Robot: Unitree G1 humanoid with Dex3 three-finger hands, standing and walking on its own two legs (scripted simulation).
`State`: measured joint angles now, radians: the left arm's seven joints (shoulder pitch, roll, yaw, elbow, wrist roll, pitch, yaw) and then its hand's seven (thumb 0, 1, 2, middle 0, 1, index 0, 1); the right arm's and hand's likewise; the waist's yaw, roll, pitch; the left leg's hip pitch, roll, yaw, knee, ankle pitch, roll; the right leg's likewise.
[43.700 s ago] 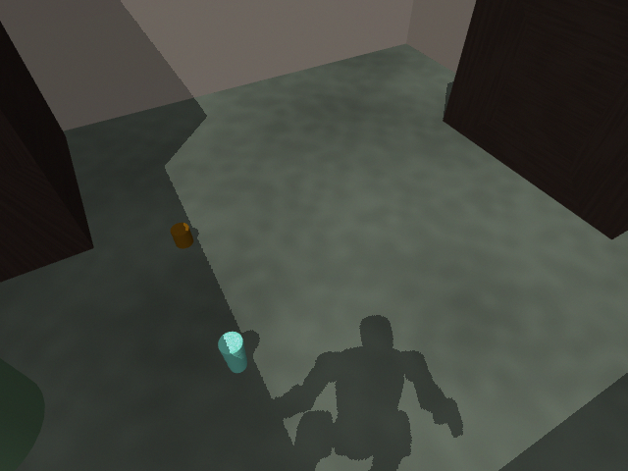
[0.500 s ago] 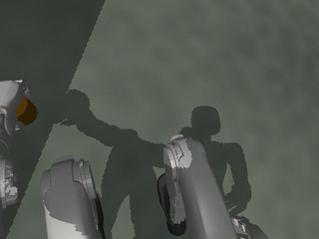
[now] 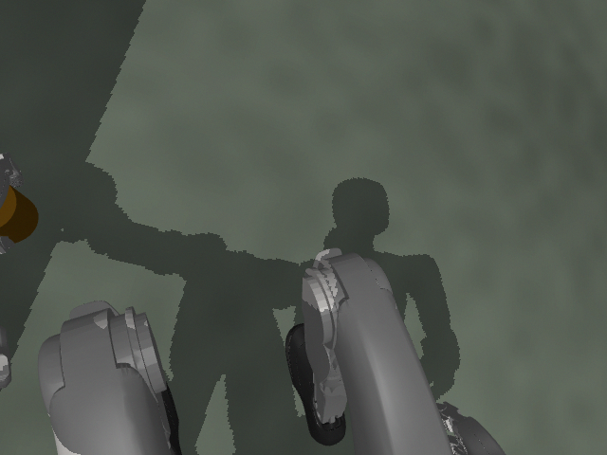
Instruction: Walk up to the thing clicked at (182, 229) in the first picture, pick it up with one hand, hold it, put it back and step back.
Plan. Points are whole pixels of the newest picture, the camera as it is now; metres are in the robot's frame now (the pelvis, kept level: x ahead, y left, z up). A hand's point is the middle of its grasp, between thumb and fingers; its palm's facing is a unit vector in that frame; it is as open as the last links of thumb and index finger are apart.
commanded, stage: rest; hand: left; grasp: from above
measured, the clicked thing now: out of the picture +0.45 +0.31 -0.23
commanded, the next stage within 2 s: open in 0.78 s
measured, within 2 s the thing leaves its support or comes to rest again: rests again in 0.34 s
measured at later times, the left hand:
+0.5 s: hand (2, 221) +0.44 +0.31 -0.24, palm faces -0.46 -0.13 -0.88, open 9.8 cm
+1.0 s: hand (2, 221) +0.44 +0.31 -0.24, palm faces -0.46 -0.12 -0.88, open 9.8 cm
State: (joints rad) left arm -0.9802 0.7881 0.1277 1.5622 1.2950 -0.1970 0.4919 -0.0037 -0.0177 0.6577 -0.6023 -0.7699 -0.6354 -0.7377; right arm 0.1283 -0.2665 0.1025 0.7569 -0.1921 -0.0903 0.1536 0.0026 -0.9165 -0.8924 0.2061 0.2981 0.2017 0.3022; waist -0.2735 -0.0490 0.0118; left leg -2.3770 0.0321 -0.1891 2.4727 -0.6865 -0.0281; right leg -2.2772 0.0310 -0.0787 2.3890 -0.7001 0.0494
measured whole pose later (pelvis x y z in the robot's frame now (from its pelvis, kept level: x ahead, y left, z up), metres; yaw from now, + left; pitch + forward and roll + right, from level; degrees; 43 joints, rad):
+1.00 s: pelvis +0.00 +0.00 -0.01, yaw -4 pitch +29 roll -12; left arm -1.02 0.93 0.13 1.74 1.30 -0.24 0.60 -0.01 -0.01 0.66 -0.60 -0.77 -0.63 -0.74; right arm 0.08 -0.31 0.22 0.73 -0.26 -0.19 0.22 0.00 -0.91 -0.89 0.21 0.30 0.20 0.30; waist -0.33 -0.10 0.10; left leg -2.36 0.04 -0.26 2.55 -0.71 -0.03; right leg -2.25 0.06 -0.13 2.41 -0.69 0.06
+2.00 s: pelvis +0.00 +0.01 -0.01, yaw -4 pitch +29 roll -12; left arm -1.00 0.94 0.14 1.70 1.28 -0.23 0.58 0.00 -0.48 0.98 -0.08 -1.05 -0.09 -1.04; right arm 0.08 -0.32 0.22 0.72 -0.26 -0.20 0.24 0.00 -0.91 -0.89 0.21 0.30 0.20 0.30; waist -0.34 -0.11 0.11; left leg -2.36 0.04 -0.27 2.55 -0.71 -0.03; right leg -2.24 0.06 -0.14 2.40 -0.69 0.06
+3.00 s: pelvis -0.01 +0.00 +0.02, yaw +2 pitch +33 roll -8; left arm -0.97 0.80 0.11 1.38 1.30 -0.21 0.39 0.00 -0.51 1.00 -0.09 -1.00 -0.09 -1.00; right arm 0.19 -0.27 0.08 0.71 -0.15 -0.03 0.12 0.00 -0.91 -0.89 0.21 0.30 0.20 0.30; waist -0.27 -0.03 -0.03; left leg -2.35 0.01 -0.16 2.39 -0.62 -0.02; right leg -2.25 0.01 -0.06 2.32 -0.66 0.04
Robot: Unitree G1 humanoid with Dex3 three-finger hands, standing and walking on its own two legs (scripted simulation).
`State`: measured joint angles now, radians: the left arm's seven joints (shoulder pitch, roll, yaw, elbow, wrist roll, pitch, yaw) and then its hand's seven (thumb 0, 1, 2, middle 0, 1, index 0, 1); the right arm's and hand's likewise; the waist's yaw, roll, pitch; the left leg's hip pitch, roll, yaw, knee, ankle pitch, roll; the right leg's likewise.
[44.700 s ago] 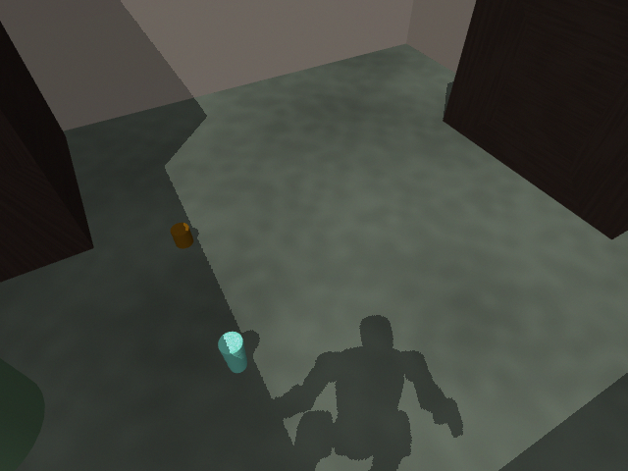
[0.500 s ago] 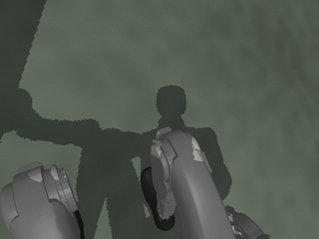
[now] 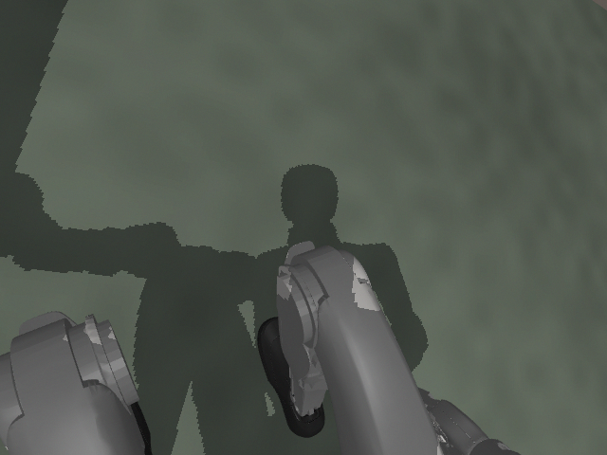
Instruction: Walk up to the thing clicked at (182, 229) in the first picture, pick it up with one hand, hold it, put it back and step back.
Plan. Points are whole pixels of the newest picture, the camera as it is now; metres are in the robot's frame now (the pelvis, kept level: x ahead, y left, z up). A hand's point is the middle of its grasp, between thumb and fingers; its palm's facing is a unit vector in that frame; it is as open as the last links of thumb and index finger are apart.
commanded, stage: open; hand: left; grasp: from above
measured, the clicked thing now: out of the picture +0.44 +0.33 -0.26
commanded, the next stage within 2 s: withdraw in 0.80 s
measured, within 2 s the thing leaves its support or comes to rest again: neither
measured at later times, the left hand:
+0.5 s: hand out of the picture +0.43 +0.33 -0.23, palm faces -0.44 -0.14 -0.89, open 13.5 cm
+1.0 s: hand out of the picture +0.43 +0.33 -0.23, palm faces -0.45 -0.16 -0.88, open 13.9 cm
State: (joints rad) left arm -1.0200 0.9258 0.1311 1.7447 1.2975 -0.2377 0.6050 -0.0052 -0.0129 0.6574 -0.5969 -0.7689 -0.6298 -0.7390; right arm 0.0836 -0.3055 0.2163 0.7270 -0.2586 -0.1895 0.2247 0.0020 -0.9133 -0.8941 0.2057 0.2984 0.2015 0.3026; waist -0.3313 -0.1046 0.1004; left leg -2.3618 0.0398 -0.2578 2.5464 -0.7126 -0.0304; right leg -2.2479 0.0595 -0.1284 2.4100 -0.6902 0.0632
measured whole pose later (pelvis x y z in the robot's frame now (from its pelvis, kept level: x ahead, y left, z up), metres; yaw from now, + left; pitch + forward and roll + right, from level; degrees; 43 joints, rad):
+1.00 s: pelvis +0.00 +0.00 +0.00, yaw +0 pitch +29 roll -12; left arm -1.00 0.94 0.14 1.70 1.28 -0.23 0.58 0.00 -0.48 0.98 -0.08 -1.05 -0.09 -1.04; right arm 0.08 -0.32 0.22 0.72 -0.26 -0.20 0.24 0.00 -0.91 -0.89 0.21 0.30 0.20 0.30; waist -0.34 -0.11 0.11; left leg -2.36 0.04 -0.27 2.55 -0.71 -0.03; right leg -2.24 0.06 -0.14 2.40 -0.69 0.06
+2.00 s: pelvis -0.01 +0.00 +0.03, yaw +5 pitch +33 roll -8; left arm -0.97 0.80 0.11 1.38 1.30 -0.21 0.39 0.00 -0.51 1.00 -0.09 -1.00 -0.09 -1.00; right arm 0.19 -0.27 0.08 0.71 -0.15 -0.03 0.12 0.00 -0.91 -0.89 0.21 0.30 0.20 0.30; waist -0.27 -0.03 -0.03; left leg -2.35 0.01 -0.16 2.39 -0.62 -0.02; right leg -2.25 0.01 -0.06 2.32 -0.66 0.04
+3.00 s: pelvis +0.05 +0.01 +0.36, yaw +13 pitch +18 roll -4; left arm 0.25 0.27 0.03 0.07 0.03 0.39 0.08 0.01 0.90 0.90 -0.20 -0.30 -0.20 -0.30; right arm 0.20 -0.19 0.06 0.54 0.04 -0.12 -0.12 0.01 -0.91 -0.89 0.21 0.30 0.20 0.30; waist -0.07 0.03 -0.17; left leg -1.08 0.05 -0.07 1.30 -0.54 -0.02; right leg -1.00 -0.01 -0.06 1.24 -0.55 0.02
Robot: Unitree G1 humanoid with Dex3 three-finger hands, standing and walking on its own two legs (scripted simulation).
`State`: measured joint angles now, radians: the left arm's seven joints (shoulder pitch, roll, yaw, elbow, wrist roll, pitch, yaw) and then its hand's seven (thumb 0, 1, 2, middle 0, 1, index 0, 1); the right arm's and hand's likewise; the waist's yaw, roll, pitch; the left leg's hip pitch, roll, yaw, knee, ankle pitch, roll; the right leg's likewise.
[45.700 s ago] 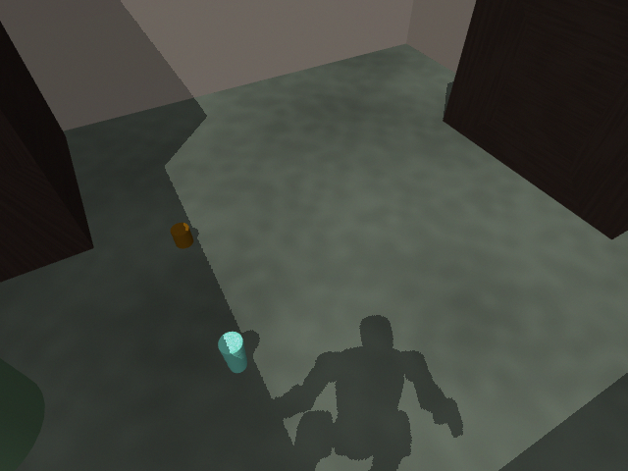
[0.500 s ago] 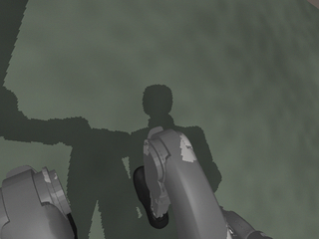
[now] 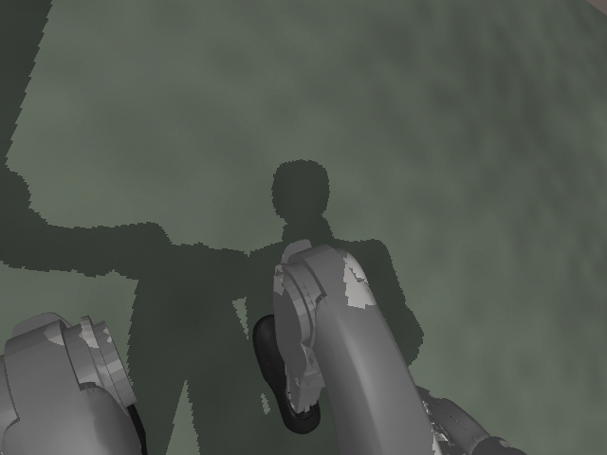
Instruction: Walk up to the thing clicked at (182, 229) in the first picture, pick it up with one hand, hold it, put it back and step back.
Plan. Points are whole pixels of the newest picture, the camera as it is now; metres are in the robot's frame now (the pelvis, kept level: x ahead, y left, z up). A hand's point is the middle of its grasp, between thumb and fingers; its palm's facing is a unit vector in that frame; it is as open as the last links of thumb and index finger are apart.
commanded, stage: withdraw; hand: left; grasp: from above
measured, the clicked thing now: out of the picture +0.44 +0.34 -0.26
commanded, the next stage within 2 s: home in 0.88 s
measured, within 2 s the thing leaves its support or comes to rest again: neither
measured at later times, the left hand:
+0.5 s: hand out of the picture +0.42 +0.36 -0.05, palm faces -0.46 -0.10 -0.88, open 14.1 cm
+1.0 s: hand out of the picture +0.43 +0.35 -0.13, palm faces -0.37 -0.07 -0.93, open 14.0 cm
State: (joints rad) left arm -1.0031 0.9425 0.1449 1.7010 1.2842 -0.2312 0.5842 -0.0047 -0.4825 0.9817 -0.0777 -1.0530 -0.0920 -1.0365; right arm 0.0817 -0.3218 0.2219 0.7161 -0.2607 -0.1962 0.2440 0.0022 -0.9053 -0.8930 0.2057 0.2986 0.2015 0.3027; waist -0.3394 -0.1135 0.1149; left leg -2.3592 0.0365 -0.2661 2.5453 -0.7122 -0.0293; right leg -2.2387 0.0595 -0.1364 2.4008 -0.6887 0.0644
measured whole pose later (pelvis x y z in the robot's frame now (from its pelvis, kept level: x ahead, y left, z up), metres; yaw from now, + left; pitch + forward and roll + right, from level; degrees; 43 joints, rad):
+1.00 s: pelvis -0.01 +0.00 +0.03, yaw +6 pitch +33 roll -8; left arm -0.97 0.80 0.11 1.38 1.30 -0.21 0.39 0.00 -0.51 1.00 -0.09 -1.00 -0.09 -1.00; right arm 0.19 -0.27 0.08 0.71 -0.15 -0.03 0.12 0.00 -0.91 -0.89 0.21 0.30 0.20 0.30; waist -0.27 -0.03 -0.03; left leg -2.35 0.01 -0.16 2.39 -0.62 -0.02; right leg -2.25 0.01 -0.06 2.32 -0.66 0.04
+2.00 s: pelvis +0.05 +0.00 +0.36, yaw +14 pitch +18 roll -4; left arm 0.25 0.27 0.03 0.07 0.03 0.39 0.08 0.01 0.90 0.90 -0.20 -0.30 -0.20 -0.30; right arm 0.20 -0.19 0.06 0.54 0.04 -0.12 -0.12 0.01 -0.91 -0.89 0.21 0.30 0.20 0.30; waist -0.07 0.03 -0.17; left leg -1.08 0.05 -0.07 1.30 -0.54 -0.02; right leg -1.00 -0.01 -0.06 1.24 -0.55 0.02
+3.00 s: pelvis +0.08 +0.01 +0.41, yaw +15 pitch +9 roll -3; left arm 0.49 0.23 0.03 -0.12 -0.04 0.46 0.02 0.01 0.90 0.90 -0.20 -0.30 -0.20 -0.30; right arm 0.29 -0.21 0.03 0.55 0.01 -0.23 -0.18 0.02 -0.90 -0.89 0.21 0.30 0.20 0.30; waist -0.05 0.04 -0.16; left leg -0.70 0.04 -0.06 1.01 -0.48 -0.02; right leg -0.62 -0.02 -0.06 0.94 -0.48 0.02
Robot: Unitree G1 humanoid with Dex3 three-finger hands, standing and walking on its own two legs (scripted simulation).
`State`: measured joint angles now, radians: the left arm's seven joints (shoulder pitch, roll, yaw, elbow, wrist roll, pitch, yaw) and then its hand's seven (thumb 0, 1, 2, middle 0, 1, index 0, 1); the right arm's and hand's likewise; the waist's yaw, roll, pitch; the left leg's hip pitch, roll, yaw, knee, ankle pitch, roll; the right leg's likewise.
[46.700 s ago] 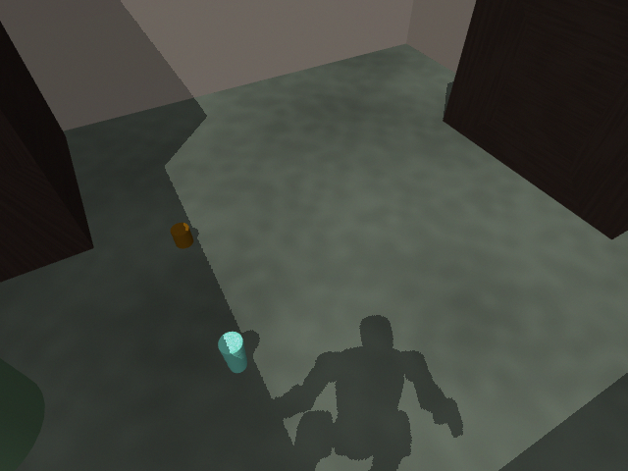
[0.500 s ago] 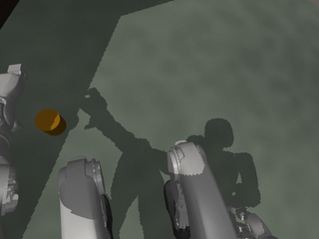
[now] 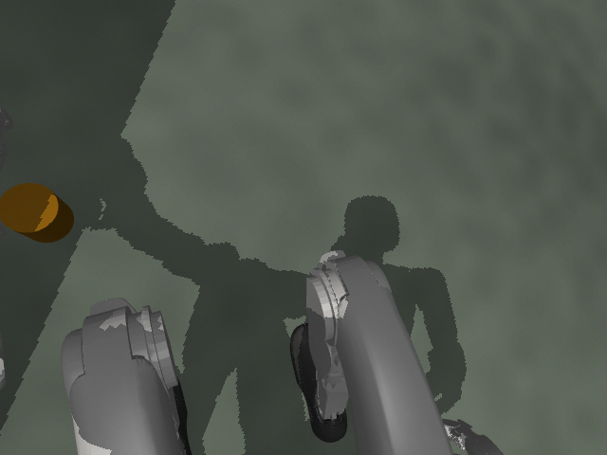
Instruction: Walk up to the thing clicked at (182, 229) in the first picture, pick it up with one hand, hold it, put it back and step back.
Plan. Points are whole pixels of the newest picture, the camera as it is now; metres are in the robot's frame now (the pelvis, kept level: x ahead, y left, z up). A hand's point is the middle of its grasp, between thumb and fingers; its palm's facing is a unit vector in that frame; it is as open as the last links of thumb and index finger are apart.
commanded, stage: home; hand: left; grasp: from above
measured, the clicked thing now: (39, 214) +0.48 +0.29 -0.29
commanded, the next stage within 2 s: none
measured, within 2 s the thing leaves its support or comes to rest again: neither
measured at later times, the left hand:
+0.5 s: hand out of the picture +0.35 +0.28 +0.04, palm faces -0.31 -0.56 -0.77, open 8.5 cm
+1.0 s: hand out of the picture +0.25 +0.22 +0.25, palm faces +0.11 -0.94 -0.31, open 7.4 cm
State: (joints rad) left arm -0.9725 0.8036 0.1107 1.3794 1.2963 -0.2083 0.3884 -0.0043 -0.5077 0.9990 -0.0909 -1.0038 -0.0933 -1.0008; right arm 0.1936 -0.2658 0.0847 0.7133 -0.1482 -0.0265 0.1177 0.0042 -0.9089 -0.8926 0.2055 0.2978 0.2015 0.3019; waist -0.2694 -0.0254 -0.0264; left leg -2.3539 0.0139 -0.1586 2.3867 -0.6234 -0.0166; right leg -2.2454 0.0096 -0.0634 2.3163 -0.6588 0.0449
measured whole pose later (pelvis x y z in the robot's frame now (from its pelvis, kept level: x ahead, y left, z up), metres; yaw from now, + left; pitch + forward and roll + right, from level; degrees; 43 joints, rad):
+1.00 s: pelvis +0.06 +0.00 +0.33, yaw +8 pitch +18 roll -4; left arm 0.25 0.27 0.03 0.07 0.03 0.39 0.08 0.01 0.90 0.90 -0.20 -0.30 -0.20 -0.30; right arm 0.20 -0.19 0.06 0.54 0.04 -0.12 -0.12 0.01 -0.91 -0.89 0.21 0.30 0.20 0.30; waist -0.07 0.03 -0.17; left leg -1.08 0.05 -0.07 1.30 -0.54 -0.02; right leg -1.00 -0.01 -0.06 1.24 -0.55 0.02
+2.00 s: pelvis +0.09 +0.00 +0.38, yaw +9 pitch +9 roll -3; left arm 0.49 0.23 0.03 -0.12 -0.04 0.46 0.02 0.01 0.90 0.90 -0.20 -0.30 -0.20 -0.30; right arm 0.29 -0.21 0.03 0.55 0.01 -0.23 -0.18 0.02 -0.90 -0.89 0.21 0.30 0.20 0.30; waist -0.05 0.04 -0.16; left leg -0.70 0.04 -0.06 1.01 -0.48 -0.02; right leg -0.62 -0.02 -0.06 0.94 -0.48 0.02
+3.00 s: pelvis +0.09 +0.00 +0.38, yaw +9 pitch +10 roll -2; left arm 0.49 0.23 0.03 -0.13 -0.05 0.46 0.02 0.01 0.90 0.90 -0.20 -0.30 -0.20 -0.30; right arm 0.29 -0.22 0.03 0.54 0.01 -0.23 -0.18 0.02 -0.90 -0.89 0.21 0.30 0.20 0.30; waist -0.04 0.04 -0.16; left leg -0.70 0.04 -0.06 1.01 -0.49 -0.02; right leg -0.63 -0.02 -0.06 0.95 -0.50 0.02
